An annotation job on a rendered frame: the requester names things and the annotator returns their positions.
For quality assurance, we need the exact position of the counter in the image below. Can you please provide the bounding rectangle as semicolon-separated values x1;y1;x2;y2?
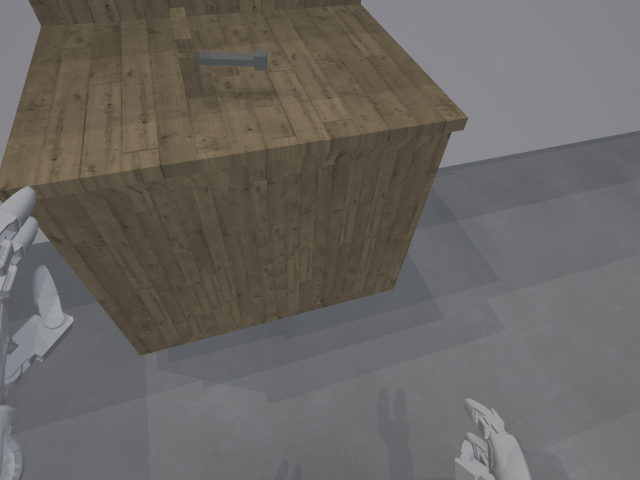
0;0;468;356

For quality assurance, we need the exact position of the robot left forearm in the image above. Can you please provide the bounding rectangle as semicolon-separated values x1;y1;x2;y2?
0;405;25;480

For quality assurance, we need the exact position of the left robot hand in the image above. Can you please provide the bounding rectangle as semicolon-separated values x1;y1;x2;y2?
0;186;74;405

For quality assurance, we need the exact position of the tap lever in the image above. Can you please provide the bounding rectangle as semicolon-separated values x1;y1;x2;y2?
196;50;267;71

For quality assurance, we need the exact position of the right robot hand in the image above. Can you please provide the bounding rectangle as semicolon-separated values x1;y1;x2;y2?
455;398;531;480

